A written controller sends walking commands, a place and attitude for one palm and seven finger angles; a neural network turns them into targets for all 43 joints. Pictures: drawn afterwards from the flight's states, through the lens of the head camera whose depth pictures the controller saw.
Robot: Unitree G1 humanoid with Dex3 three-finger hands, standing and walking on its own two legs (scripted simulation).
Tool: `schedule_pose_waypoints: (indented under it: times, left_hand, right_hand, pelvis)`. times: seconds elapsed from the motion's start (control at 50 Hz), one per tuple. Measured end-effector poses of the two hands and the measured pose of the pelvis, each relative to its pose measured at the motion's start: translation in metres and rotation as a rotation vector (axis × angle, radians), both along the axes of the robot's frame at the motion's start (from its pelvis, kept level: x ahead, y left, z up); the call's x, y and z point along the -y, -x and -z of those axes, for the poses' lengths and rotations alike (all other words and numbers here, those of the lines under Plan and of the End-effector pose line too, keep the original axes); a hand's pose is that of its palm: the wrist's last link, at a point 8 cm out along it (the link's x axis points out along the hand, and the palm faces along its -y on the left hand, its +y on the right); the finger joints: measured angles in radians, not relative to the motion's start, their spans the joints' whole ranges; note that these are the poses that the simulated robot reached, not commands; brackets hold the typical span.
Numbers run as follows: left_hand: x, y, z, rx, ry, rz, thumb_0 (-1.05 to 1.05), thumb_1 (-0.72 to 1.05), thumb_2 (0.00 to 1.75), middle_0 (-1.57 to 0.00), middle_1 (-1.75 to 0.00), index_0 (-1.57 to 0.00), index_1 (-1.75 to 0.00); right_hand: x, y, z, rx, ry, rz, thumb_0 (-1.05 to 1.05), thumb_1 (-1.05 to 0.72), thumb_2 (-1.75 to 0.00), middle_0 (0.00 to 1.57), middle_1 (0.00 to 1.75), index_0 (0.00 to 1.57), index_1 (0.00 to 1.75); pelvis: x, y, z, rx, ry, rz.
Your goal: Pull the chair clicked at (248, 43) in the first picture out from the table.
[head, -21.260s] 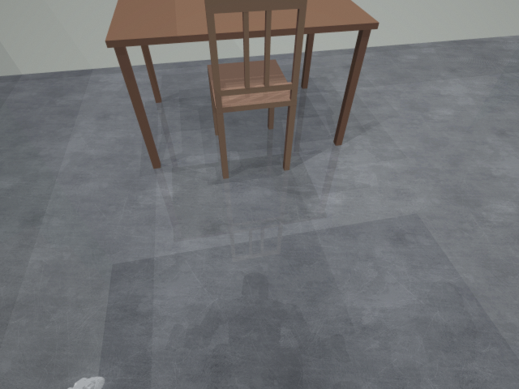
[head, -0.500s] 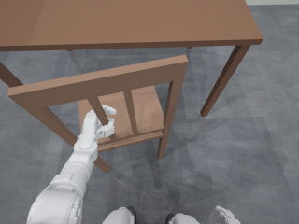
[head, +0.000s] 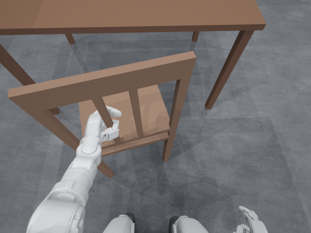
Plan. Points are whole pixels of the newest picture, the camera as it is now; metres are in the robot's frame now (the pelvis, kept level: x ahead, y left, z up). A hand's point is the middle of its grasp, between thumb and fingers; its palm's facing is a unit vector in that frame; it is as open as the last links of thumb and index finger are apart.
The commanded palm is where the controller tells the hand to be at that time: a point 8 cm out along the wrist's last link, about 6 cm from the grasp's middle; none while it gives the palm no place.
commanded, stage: step backward, pulling the chair out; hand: left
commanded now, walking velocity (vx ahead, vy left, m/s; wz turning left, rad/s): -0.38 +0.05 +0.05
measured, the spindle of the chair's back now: (109, 123) +0.41 +0.14 -0.07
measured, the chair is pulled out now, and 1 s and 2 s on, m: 0.26 0.49 0.63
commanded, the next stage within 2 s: stop walking, hand still on the chair in 1.18 s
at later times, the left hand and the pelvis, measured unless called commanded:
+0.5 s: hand (111, 167) +0.27 +0.12 -0.06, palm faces -0.04 -0.98 -0.18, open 5.3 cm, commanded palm +0.26 +0.17 -0.06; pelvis -0.11 +0.01 +0.01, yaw +1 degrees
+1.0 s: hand (106, 222) +0.15 +0.12 -0.05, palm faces -0.09 -0.98 -0.16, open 5.3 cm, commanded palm +0.13 +0.17 -0.06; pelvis -0.24 +0.04 +0.00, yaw +2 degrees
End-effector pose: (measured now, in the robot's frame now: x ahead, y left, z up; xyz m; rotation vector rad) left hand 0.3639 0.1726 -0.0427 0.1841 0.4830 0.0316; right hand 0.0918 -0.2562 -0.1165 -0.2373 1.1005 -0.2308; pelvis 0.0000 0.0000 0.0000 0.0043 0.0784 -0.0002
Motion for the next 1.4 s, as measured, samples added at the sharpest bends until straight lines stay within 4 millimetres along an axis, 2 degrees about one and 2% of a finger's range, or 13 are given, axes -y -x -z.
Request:
schedule_pose_waypoints:
  times: [0.08, 0.18, 0.32, 0.42, 0.5, 0.58, 0.72, 0.88, 0.94, 1.02, 1.16, 1.26, 1.4]
  left_hand:
    - [0.003, 0.019, -0.001, -0.009, -0.009, -0.033, 0.01, 0.70, 0.77, -0.25, -1.13, -0.50, -1.45]
    - [0.006, 0.040, -0.003, -0.034, 0.003, -0.060, 0.02, 0.70, 0.77, -0.24, -1.10, -0.50, -1.45]
    - [0.004, 0.066, -0.003, -0.028, 0.007, 0.000, 0.01, 0.70, 0.76, -0.21, -1.12, -0.50, -1.45]
    - [0.000, 0.087, -0.004, -0.020, 0.002, 0.043, 0.01, 0.71, 0.75, -0.19, -1.13, -0.48, -1.45]
    - [-0.001, 0.108, -0.004, -0.021, -0.001, 0.025, 0.01, 0.71, 0.76, -0.20, -1.13, -0.47, -1.45]
    - [0.001, 0.127, -0.004, -0.015, -0.019, -0.006, 0.02, 0.69, 0.77, -0.22, -1.12, -0.47, -1.45]
    - [0.008, 0.157, -0.006, -0.038, -0.006, -0.057, 0.03, 0.69, 0.78, -0.22, -1.09, -0.49, -1.45]
    - [0.008, 0.195, -0.007, -0.038, 0.008, 0.004, 0.02, 0.70, 0.76, -0.18, -1.11, -0.49, -1.45]
    - [0.004, 0.212, -0.006, -0.013, 0.020, 0.053, 0.02, 0.70, 0.75, -0.17, -1.13, -0.48, -1.45]
    - [-0.001, 0.238, -0.008, -0.015, 0.025, 0.083, 0.02, 0.71, 0.75, -0.16, -1.13, -0.46, -1.45]
    - [-0.005, 0.272, -0.009, -0.031, 0.001, 0.065, 0.03, 0.69, 0.78, -0.19, -1.13, -0.47, -1.45]
    - [-0.007, 0.287, -0.011, -0.046, 0.011, 0.031, 0.04, 0.70, 0.78, -0.18, -1.11, -0.49, -1.45]
    - [-0.014, 0.311, -0.012, -0.012, 0.029, 0.064, 0.05, 0.71, 0.77, -0.18, -1.13, -0.47, -1.45]
  right_hand:
    - [-0.011, 0.017, 0.014, -0.010, -0.080, 0.013, 0.00, -0.90, -0.89, 0.20, 0.30, 0.21, 0.30]
    - [-0.010, 0.038, 0.018, -0.028, -0.067, 0.009, 0.00, -0.90, -0.89, 0.20, 0.30, 0.21, 0.30]
    - [0.001, 0.063, 0.013, -0.038, 0.048, -0.001, 0.00, -0.90, -0.89, 0.20, 0.30, 0.21, 0.30]
    - [-0.005, 0.084, -0.001, -0.019, 0.060, -0.009, 0.00, -0.91, -0.89, 0.20, 0.30, 0.21, 0.30]
    - [-0.015, 0.106, 0.002, -0.023, -0.016, -0.017, 0.00, -0.91, -0.89, 0.20, 0.30, 0.20, 0.30]
    - [-0.019, 0.132, 0.017, -0.047, -0.088, -0.019, 0.00, -0.90, -0.89, 0.20, 0.30, 0.21, 0.30]
    - [-0.003, 0.170, 0.021, -0.063, -0.065, 0.021, 0.00, -0.90, -0.89, 0.20, 0.30, 0.21, 0.30]
    - [0.010, 0.198, 0.007, -0.036, 0.061, 0.009, 0.00, -0.91, -0.89, 0.20, 0.30, 0.21, 0.30]
    - [0.003, 0.211, 0.002, -0.021, 0.099, 0.027, 0.00, -0.91, -0.89, 0.20, 0.30, 0.20, 0.30]
    - [-0.020, 0.230, -0.006, -0.006, 0.064, 0.018, 0.00, -0.91, -0.89, 0.19, 0.30, 0.20, 0.30]
    - [-0.058, 0.268, 0.019, -0.053, -0.113, -0.025, 0.00, -0.90, -0.89, 0.20, 0.30, 0.21, 0.30]
    - [-0.059, 0.292, 0.022, -0.039, -0.099, 0.005, 0.00, -0.90, -0.89, 0.20, 0.30, 0.21, 0.30]
    - [-0.050, 0.323, 0.009, 0.015, 0.016, 0.040, 0.00, -0.90, -0.89, 0.20, 0.30, 0.21, 0.30]
  pelvis:
    - [0.009, 0.017, -0.001, 0.015, 0.030, 0.001]
    - [0.008, 0.038, -0.004, 0.003, -0.005, -0.016]
    - [-0.012, 0.070, 0.002, -0.011, 0.009, -0.065]
    - [-0.017, 0.094, -0.003, 0.007, -0.009, -0.034]
    - [-0.010, 0.106, -0.005, 0.026, 0.009, -0.024]
    - [0.004, 0.122, -0.001, 0.040, 0.022, -0.014]
    - [0.007, 0.159, -0.006, 0.017, -0.023, -0.021]
    - [-0.017, 0.205, -0.003, -0.020, -0.029, -0.061]
    - [-0.030, 0.224, 0.002, -0.016, -0.022, -0.061]
    - [-0.036, 0.239, -0.003, 0.010, -0.016, -0.021]
    - [-0.028, 0.256, -0.001, 0.052, 0.028, -0.017]
    - [-0.033, 0.283, -0.002, 0.051, 0.003, -0.017]
    - [-0.054, 0.314, 0.004, 0.078, -0.012, -0.006]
